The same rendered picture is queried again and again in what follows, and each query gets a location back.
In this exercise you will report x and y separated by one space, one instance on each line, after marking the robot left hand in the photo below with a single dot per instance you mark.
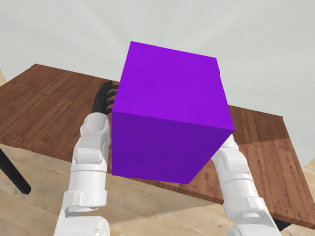
101 101

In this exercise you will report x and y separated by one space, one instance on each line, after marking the carton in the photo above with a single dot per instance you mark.
170 114

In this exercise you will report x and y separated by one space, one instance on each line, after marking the robot left forearm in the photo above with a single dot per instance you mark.
86 191

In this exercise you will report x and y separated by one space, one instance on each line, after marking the robot left upper arm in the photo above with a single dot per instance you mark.
83 226

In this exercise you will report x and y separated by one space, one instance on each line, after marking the table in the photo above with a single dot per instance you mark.
43 108

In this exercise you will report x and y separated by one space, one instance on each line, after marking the robot right forearm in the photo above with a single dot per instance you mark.
241 200

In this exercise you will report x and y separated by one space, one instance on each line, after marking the robot right upper arm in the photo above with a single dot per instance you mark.
260 229

